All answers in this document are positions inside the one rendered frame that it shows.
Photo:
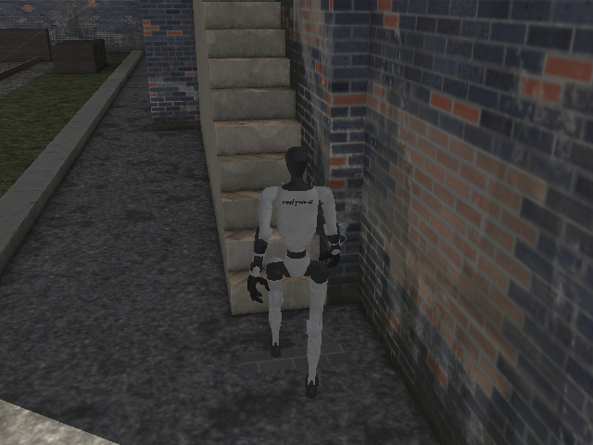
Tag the stairs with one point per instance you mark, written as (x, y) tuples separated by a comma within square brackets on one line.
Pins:
[(248, 122)]

